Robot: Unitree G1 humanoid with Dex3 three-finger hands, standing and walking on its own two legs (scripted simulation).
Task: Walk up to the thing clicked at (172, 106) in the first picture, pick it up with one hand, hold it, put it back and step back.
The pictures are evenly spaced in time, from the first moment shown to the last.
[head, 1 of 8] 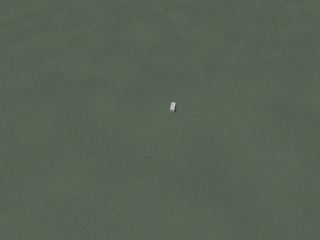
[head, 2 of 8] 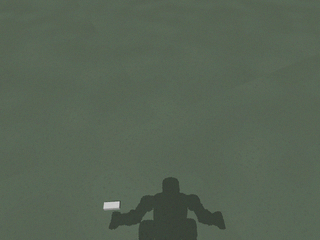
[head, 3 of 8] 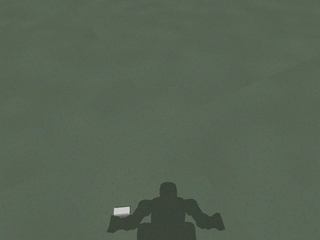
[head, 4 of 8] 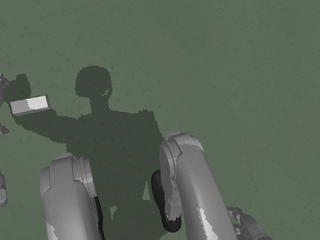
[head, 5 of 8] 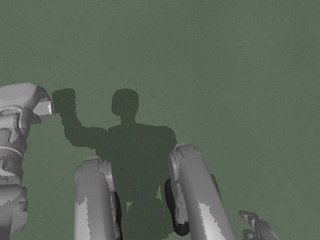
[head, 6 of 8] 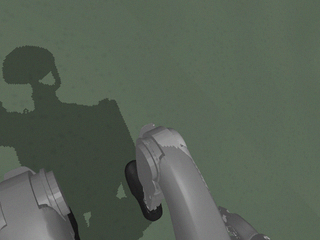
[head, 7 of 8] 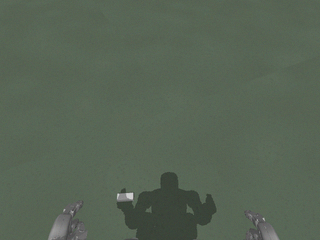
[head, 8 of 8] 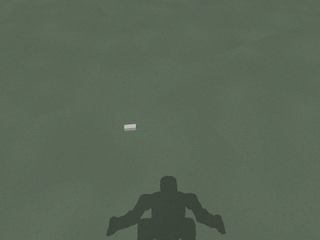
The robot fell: no
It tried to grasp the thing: yes
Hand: left
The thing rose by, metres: 0.69
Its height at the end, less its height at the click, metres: +0.00
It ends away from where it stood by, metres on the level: 0.01
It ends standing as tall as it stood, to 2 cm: yes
